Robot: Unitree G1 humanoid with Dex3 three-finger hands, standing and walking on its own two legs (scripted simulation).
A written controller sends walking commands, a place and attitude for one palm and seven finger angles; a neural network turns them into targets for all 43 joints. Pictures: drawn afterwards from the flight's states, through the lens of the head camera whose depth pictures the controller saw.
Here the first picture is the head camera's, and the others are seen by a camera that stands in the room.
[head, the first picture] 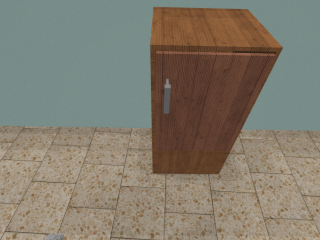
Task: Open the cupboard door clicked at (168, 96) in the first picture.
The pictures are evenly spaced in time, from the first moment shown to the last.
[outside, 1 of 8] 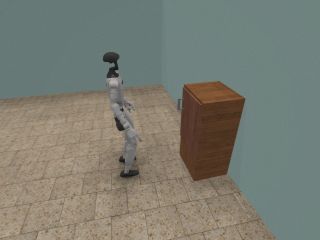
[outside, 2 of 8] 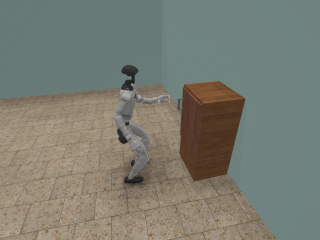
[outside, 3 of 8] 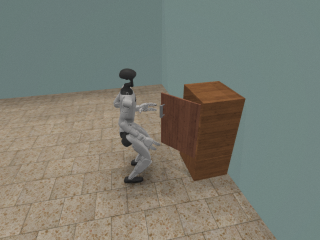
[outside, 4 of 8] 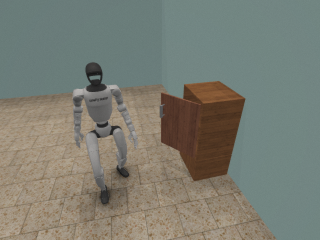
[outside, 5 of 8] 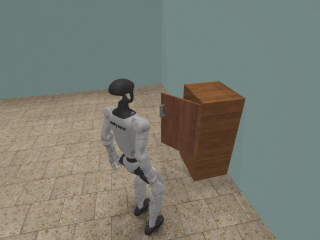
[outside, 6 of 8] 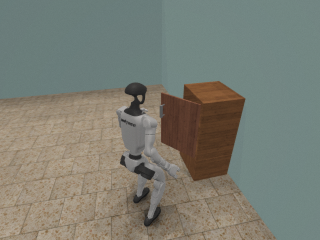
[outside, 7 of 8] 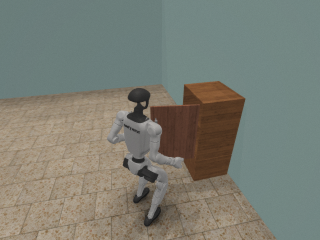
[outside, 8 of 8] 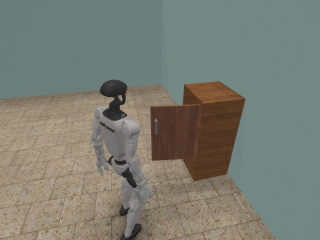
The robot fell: no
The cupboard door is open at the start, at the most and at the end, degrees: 0 81 81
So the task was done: yes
